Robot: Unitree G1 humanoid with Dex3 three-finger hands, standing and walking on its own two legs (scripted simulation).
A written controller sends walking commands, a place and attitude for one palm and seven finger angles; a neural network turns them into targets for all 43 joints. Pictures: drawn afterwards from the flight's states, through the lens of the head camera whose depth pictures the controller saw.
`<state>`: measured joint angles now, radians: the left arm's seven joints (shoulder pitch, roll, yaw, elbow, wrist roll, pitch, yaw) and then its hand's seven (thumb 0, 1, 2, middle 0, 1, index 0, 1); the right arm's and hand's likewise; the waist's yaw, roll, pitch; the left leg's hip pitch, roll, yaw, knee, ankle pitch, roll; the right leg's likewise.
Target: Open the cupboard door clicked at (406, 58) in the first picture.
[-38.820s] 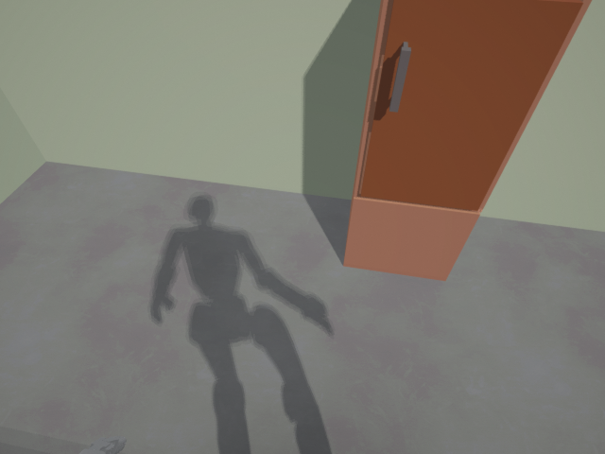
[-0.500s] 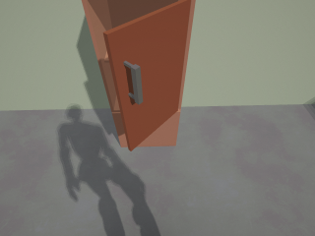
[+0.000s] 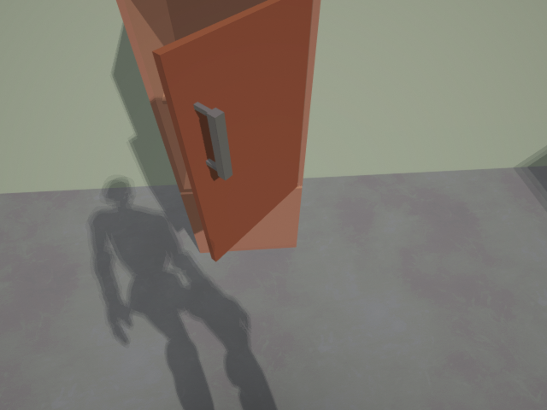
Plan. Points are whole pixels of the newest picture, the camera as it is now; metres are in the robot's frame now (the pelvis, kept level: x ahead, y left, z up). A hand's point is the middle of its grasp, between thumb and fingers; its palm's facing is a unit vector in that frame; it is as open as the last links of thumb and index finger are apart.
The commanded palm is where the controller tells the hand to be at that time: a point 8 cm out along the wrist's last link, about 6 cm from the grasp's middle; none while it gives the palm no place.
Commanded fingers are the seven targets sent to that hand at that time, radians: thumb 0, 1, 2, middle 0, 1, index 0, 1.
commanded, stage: walk to a spot facing it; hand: left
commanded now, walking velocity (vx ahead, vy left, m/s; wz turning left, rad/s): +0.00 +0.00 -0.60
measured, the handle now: (213, 142) +0.54 +0.16 +0.07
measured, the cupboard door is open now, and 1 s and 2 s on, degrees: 46 46 46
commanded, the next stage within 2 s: none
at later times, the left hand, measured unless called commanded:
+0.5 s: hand out of the picture +0.12 +0.16 -0.16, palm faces -0.20 -0.93 -0.32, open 7.3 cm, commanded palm none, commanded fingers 0.00 0.90 0.90 -0.20 -0.30 -0.20 -0.30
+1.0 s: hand (205, 401) +0.16 +0.14 -0.19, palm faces -0.45 -0.88 -0.19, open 7.3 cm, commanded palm none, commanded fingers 0.00 0.90 0.90 -0.20 -0.30 -0.20 -0.30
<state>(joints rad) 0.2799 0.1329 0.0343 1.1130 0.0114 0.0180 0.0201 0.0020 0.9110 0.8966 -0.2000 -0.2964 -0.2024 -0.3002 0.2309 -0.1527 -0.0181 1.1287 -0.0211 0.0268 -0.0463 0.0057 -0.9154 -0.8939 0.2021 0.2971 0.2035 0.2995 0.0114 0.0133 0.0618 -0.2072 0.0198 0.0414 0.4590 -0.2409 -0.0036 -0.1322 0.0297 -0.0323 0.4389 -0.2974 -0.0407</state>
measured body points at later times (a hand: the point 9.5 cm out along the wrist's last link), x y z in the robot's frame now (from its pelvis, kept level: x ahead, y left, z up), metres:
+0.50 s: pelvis -0.02 -0.04 -0.02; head +0.03 -0.09 +0.43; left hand +0.13 +0.21 -0.14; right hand -0.02 -0.30 -0.19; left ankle -0.01 +0.11 -0.71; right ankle -0.04 -0.13 -0.74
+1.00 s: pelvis +0.02 -0.02 -0.01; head +0.09 -0.02 +0.44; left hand +0.19 +0.18 -0.17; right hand +0.00 -0.29 -0.13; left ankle +0.06 +0.08 -0.74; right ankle -0.07 -0.12 -0.69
